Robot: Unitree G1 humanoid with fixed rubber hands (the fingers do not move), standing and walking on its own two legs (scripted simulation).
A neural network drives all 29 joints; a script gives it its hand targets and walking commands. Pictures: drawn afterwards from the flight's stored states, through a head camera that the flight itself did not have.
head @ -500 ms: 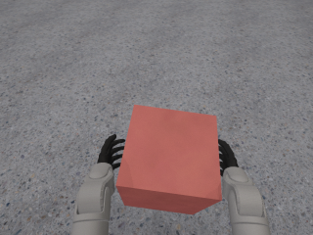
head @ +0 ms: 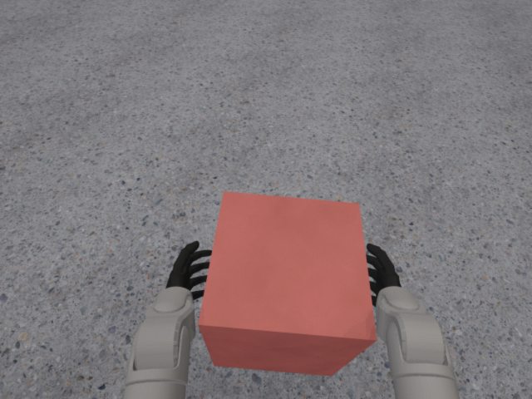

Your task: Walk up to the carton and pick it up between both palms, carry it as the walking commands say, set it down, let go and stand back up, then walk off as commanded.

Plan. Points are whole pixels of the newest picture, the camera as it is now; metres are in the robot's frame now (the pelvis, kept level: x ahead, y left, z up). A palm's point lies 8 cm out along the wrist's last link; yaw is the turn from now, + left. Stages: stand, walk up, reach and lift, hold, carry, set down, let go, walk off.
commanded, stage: carry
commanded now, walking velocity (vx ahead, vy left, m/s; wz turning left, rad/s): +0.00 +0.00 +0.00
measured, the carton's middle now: (281, 290) +0.30 +0.00 -0.04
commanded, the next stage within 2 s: none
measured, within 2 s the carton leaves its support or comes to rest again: neither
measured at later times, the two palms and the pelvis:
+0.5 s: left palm (176, 191) +0.47 +0.19 +0.02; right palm (339, 199) +0.46 -0.11 +0.02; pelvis +0.19 +0.03 +0.00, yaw -3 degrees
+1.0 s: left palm (201, 106) +0.74 +0.18 +0.02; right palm (325, 121) +0.72 -0.12 +0.01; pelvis +0.45 +0.04 -0.01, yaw -1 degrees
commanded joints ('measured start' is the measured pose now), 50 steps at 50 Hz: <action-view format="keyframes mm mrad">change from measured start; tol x128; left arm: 1 -593 -772 -646 -206 -251 -53 -175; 50 -268 -718 -561 -134 -217 -31 -183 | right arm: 1 -487 800 628 -210 226 -81 201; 50 -375 699 662 -308 203 -49 190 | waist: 1 -8 157 -202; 50 61 -222 -580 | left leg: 1 406 278 -310 -88 1917 83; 13 -394 66 -221 357 -211 -64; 21 590 260 -347 -9 2010 62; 28 248 179 -99 252 1882 -21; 31 -472 -58 -128 744 -166 -120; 41 548 274 -417 -36 2033 127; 50 -289 25 -67 716 492 -134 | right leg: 1 -371 51 -17 155 -137 -32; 11 639 -343 453 -312 1844 -410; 27 -83 122 -83 -227 73 -60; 31 737 -325 436 -298 1992 -377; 44 -547 74 -33 149 -195 -37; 50 707 -244 327 -275 1809 -291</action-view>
